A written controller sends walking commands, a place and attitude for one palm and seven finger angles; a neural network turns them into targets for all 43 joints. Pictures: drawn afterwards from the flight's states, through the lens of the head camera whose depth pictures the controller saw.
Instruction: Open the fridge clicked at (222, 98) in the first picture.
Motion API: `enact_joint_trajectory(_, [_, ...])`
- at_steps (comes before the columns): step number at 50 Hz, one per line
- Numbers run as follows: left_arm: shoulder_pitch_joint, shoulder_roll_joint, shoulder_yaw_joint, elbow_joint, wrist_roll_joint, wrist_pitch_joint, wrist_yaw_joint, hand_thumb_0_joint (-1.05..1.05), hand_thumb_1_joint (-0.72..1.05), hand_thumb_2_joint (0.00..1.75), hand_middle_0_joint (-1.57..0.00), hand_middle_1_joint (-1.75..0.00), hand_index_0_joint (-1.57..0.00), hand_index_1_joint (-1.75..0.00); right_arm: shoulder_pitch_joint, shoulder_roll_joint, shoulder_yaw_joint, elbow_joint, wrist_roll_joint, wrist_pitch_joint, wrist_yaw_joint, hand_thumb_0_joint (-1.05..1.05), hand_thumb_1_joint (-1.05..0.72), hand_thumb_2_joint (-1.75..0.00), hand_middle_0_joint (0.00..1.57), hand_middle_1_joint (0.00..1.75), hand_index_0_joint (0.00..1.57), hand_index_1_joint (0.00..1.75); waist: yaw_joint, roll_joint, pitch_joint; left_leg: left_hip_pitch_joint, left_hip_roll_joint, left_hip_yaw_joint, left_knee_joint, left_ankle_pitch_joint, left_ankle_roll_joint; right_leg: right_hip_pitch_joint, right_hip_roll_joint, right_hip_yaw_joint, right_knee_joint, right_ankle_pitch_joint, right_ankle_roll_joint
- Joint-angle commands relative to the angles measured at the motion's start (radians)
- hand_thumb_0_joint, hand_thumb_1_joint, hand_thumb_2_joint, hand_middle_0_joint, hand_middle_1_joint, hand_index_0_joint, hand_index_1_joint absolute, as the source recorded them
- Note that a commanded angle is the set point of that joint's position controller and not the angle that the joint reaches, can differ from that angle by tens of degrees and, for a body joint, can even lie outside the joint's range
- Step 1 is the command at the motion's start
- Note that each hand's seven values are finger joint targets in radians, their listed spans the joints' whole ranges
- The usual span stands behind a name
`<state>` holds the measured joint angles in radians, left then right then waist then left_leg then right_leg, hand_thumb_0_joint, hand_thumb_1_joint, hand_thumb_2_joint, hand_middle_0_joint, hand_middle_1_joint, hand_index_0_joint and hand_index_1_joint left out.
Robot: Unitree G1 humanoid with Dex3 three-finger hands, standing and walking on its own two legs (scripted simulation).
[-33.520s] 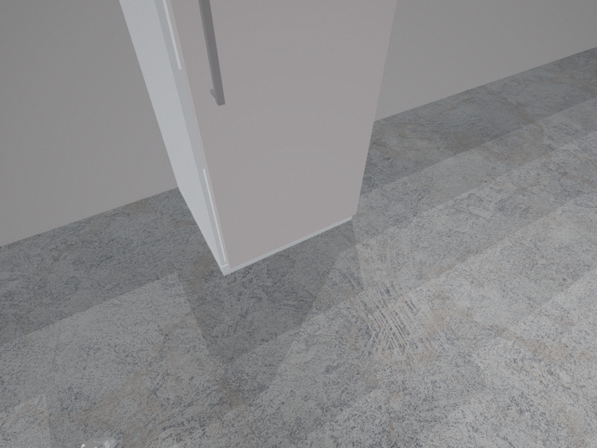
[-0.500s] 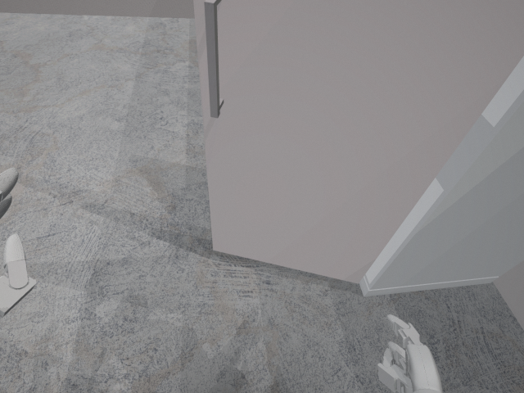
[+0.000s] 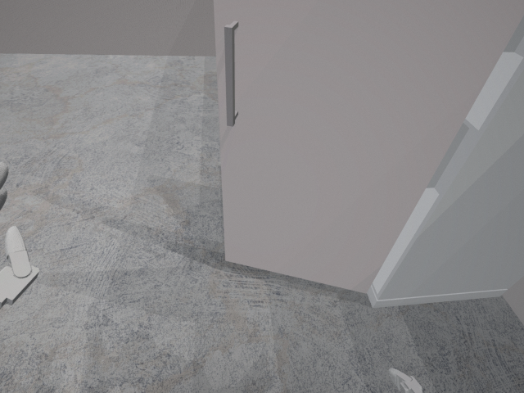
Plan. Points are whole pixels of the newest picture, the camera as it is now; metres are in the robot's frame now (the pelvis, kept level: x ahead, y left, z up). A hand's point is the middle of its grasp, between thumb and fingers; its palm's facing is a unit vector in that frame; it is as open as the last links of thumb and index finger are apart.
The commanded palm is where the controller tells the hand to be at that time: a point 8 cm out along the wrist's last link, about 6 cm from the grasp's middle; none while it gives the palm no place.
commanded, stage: stop stepping back and stand still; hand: left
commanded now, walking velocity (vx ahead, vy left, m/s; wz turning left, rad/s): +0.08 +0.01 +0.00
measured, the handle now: (232, 77) +0.76 +0.12 +0.15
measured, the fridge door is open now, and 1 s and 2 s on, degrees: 70 70 70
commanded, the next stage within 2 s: let the arm hang, fingers relaxed in 0.08 s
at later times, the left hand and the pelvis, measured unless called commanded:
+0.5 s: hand out of the picture +0.05 +0.20 -0.18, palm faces +0.07 -0.98 -0.17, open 7.0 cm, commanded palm none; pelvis +0.01 +0.02 +0.00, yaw +4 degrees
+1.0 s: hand out of the picture +0.03 +0.22 -0.17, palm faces +0.03 -0.98 -0.19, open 7.4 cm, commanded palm none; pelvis +0.03 +0.04 +0.01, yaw +2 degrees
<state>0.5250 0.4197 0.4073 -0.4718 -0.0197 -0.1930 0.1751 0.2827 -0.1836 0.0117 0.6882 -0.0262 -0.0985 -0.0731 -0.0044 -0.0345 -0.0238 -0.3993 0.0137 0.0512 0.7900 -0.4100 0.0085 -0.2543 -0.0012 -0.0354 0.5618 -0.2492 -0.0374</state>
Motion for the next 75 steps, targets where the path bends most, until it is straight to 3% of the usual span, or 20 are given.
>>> enact_joint_trajectory(1, [-0.124, 0.149, 0.088, -0.149, -0.009, -0.043, 0.024, 0.0, 0.9, 0.9, -0.2, -0.3, -0.2, -0.3, -0.129, -0.151, -0.045, -0.157, 0.01, -0.067, -0.027, 0.0, -0.9, -0.9, 0.2, 0.3, 0.2, 0.3, -0.018, 0.061, 0.036, 0.202, 0.06, -0.054, -0.305, -0.025, 0.037, -0.197, -0.128, 0.138, -0.11, -0.327, -0.056])
enact_joint_trajectory(2, [-0.144, 0.145, 0.086, -0.185, -0.01, -0.05, 0.023, 0.0, 0.9, 0.9, -0.2, -0.3, -0.2, -0.3, -0.142, -0.171, -0.047, -0.17, 0.012, -0.072, -0.033, 0.0, -0.9, -0.9, 0.2, 0.3, 0.2, 0.3, -0.012, 0.21, 0.042, 0.207, 0.153, -0.221, -0.421, -0.114, 0.081, -0.23, -0.045, 0.082, 0.029, -0.274, -0.011])
enact_joint_trajectory(3, [-0.15, 0.158, 0.101, -0.209, -0.006, -0.054, 0.027, 0.0, 0.9, 0.9, -0.2, -0.3, -0.2, -0.3, -0.16, -0.171, -0.044, -0.191, 0.018, -0.071, -0.035, 0.0, -0.9, -0.9, 0.2, 0.3, 0.2, 0.3, 0.001, 0.28, 0.02, 0.16, 0.244, -0.357, -0.523, -0.158, 0.118, -0.178, 0.023, -0.005, 0.155, -0.211, 0.033])
enact_joint_trajectory(4, [-0.162, 0.189, 0.119, -0.202, -0.001, -0.055, 0.023, 0.0, 0.9, 0.9, -0.2, -0.3, -0.2, -0.3, -0.167, -0.153, -0.04, -0.175, 0.016, -0.073, -0.035, 0.0, -0.9, -0.9, 0.2, 0.3, 0.2, 0.3, 0.003, 0.295, 0.02, 0.059, 0.263, -0.399, -0.611, -0.322, 0.126, -0.121, 0.021, 0.01, 0.254, -0.245, 0.041])
enact_joint_trajectory(6, [-0.162, 0.161, 0.102, -0.189, 0.009, -0.047, 0.013, 0.0, 0.9, 0.9, -0.2, -0.3, -0.2, -0.3, -0.184, -0.144, -0.037, -0.181, 0.01, -0.073, -0.027, 0.0, -0.9, -0.9, 0.2, 0.3, 0.2, 0.3, 0.011, 0.292, 0.079, -0.126, 0.235, -0.34, -0.637, -0.355, 0.121, 0.028, 0.009, 0.018, 0.212, -0.197, 0.034])
enact_joint_trajectory(8, [-0.145, 0.175, 0.108, -0.197, 0.011, -0.051, 0.011, 0.0, 0.9, 0.9, -0.2, -0.3, -0.2, -0.3, -0.183, -0.138, -0.033, -0.181, 0.015, -0.078, -0.018, 0.0, -0.9, -0.9, 0.2, 0.3, 0.2, 0.3, 0.02, 0.189, 0.076, -0.152, 0.157, -0.198, -0.5, -0.249, 0.079, 0.138, -0.003, 0.022, -0.037, -0.138, 0.022])
enact_joint_trajectory(9, [-0.077, -0.051, -0.293, 0.643, 0.081, 0.102, -0.124, 0.0, 0.9, 0.9, -0.2, -0.3, -0.2, -0.3, -0.179, -0.257, -0.112, 0.095, -0.001, -0.102, 0.053, 0.0, -0.9, -0.9, 0.2, 0.3, 0.2, 0.3, -0.019, -0.066, -0.009, -0.01, 0.071, -0.074, -0.135, 0.076, 0.026, -0.029, -0.139, 0.101, -0.099, 0.14, -0.011])
enact_joint_trajectory(10, [-0.109, -0.041, -0.278, 0.676, 0.065, 0.175, -0.152, 0.0, 0.9, 0.9, -0.2, -0.3, -0.2, -0.3, -0.103, -0.178, -0.091, 0.032, 0.024, -0.016, 0.072, 0.0, -0.9, -0.9, 0.2, 0.3, 0.2, 0.3, -0.035, -0.157, -0.032, 0.023, 0.047, -0.046, -0.075, 0.045, -0.008, -0.097, -0.242, 0.235, -0.122, 0.231, -0.047])
enact_joint_trajectory(12, [-0.23, -0.057, -0.303, 0.738, 0.057, 0.19, -0.154, 0.0, 0.9, 0.9, -0.2, -0.3, -0.2, -0.3, -0.035, -0.165, -0.076, 0.033, 0.005, 0.054, 0.075, 0.0, -0.9, -0.9, 0.2, 0.3, 0.2, 0.3, -0.052, -0.23, 0.041, 0.048, 0.023, -0.031, -0.022, 0.019, -0.006, -0.196, -0.236, 0.189, -0.172, 0.052, -0.08])
enact_joint_trajectory(14, [-0.278, -0.032, -0.323, 0.841, 0.054, 0.193, -0.149, 0.0, 0.9, 0.9, -0.2, -0.3, -0.2, -0.3, -0.035, -0.177, -0.072, 0.022, -0.005, 0.087, 0.081, 0.0, -0.9, -0.9, 0.2, 0.3, 0.2, 0.3, -0.048, -0.202, 0.066, 0.062, 0.021, -0.019, -0.082, 0.162, 0.007, -0.143, -0.205, 0.145, -0.117, 0.188, -0.076])
enact_joint_trajectory(16, [-0.294, -0.032, -0.349, 0.951, 0.052, 0.199, -0.147, 0.0, 0.9, 0.9, -0.2, -0.3, -0.2, -0.3, -0.063, -0.181, -0.063, 0.041, -0.009, 0.098, 0.079, 0.0, -0.9, -0.9, 0.2, 0.3, 0.2, 0.3, -0.024, -0.128, 0.045, 0.129, 0.064, -0.07, -0.213, 0.332, 0.019, -0.104, -0.15, 0.108, -0.071, 0.196, -0.029])
enact_joint_trajectory(18, [-0.317, -0.037, -0.364, 1.068, 0.049, 0.209, -0.147, 0.0, 0.9, 0.9, -0.2, -0.3, -0.2, -0.3, -0.105, -0.188, -0.049, 0.082, -0.011, 0.102, 0.078, 0.0, -0.9, -0.9, 0.2, 0.3, 0.2, 0.3, -0.006, 0.029, 0.068, 0.09, 0.112, -0.121, -0.34, 0.256, 0.035, -0.068, -0.093, 0.068, -0.089, -0.039, 0.014])
enact_joint_trajectory(19, [-0.313, -0.034, -0.37, 1.128, 0.048, 0.21, -0.149, 0.0, 0.9, 0.9, -0.2, -0.3, -0.2, -0.3, -0.117, -0.198, -0.041, 0.106, -0.01, 0.102, 0.077, 0.0, -0.9, -0.9, 0.2, 0.3, 0.2, 0.3, 0.008, 0.11, 0.081, 0.061, 0.13, -0.137, -0.392, 0.255, 0.04, -0.025, -0.074, 0.055, -0.077, -0.05, 0.023])
enact_joint_trajectory(21, [-0.276, -0.046, -0.377, 1.249, 0.045, 0.201, -0.152, 0.0, 0.9, 0.9, -0.2, -0.3, -0.2, -0.3, -0.121, -0.181, -0.033, 0.16, -0.007, 0.1, 0.07, 0.0, -0.9, -0.9, 0.2, 0.3, 0.2, 0.3, 0.02, 0.151, 0.03, 0.06, 0.124, -0.125, -0.433, 0.185, 0.038, 0.062, -0.074, 0.063, -0.113, -0.026, 0.02])
enact_joint_trajectory(25, [-0.241, -0.082, -0.374, 1.392, 0.041, 0.186, -0.152, 0.0, 0.9, 0.9, -0.2, -0.3, -0.2, -0.3, -0.077, -0.139, -0.036, 0.246, -0.002, 0.098, 0.055, 0.0, -0.9, -0.9, 0.2, 0.3, 0.2, 0.3, 0.006, 0.185, -0.043, 0.174, 0.109, -0.089, -0.416, 0.206, 0.03, 0.079, -0.094, 0.08, -0.191, 0.044, 0.001])
enact_joint_trajectory(28, [-0.239, -0.084, -0.383, 1.46, 0.038, 0.183, -0.153, 0.0, 0.9, 0.9, -0.2, -0.3, -0.2, -0.3, -0.048, -0.13, -0.039, 0.301, 0.004, 0.1, 0.05, 0.0, -0.9, -0.9, 0.2, 0.3, 0.2, 0.3, -0.001, 0.153, -0.016, 0.196, 0.111, -0.087, -0.429, 0.205, 0.027, 0.06, -0.098, 0.081, -0.226, 0.053, -0.003])
enact_joint_trajectory(30, [-0.239, -0.089, -0.39, 1.498, 0.038, 0.183, -0.153, 0.0, 0.9, 0.9, -0.2, -0.3, -0.2, -0.3, -0.027, -0.125, -0.041, 0.328, 0.008, 0.101, 0.048, 0.0, -0.9, -0.9, 0.2, 0.3, 0.2, 0.3, -0.006, 0.078, 0.014, 0.204, 0.115, -0.09, -0.433, 0.223, 0.028, 0.046, -0.101, 0.079, -0.243, 0.058, -0.001])
enact_joint_trajectory(40, [-0.216, -0.118, -0.402, 1.597, 0.038, 0.187, -0.143, 0.0, 0.9, 0.9, -0.2, -0.3, -0.2, -0.3, 0.003, -0.099, -0.039, 0.416, 0.011, 0.098, 0.042, 0.0, -0.9, -0.9, 0.2, 0.3, 0.2, 0.3, -0.004, 0.024, 0.051, 0.228, 0.123, -0.08, -0.459, 0.269, 0.031, 0.034, -0.105, 0.066, -0.235, 0.07, 0.009])
enact_joint_trajectory(53, [-0.245, -0.138, -0.394, 1.593, 0.041, 0.187, -0.139, 0.0, 0.9, 0.9, -0.2, -0.3, -0.2, -0.3, -0.017, -0.076, -0.036, 0.439, 0.006, 0.093, 0.043, 0.0, -0.9, -0.9, 0.2, 0.3, 0.2, 0.3, 0.0, 0.062, 0.081, 0.217, 0.114, -0.071, -0.48, 0.275, 0.026, 0.032, -0.106, 0.071, -0.225, 0.077, 0.016])
enact_joint_trajectory(75, [-0.246, -0.137, -0.396, 1.595, 0.039, 0.18, -0.136, 0.0, 0.9, 0.9, -0.2, -0.3, -0.2, -0.3, -0.009, -0.072, -0.037, 0.452, 0.01, 0.095, 0.04, 0.0, -0.9, -0.9, 0.2, 0.3, 0.2, 0.3, -0.008, 0.035, 0.056, 0.273, 0.118, -0.048, -0.46, 0.343, 0.02, 0.047, -0.108, 0.086, -0.241, 0.144, 0.015])
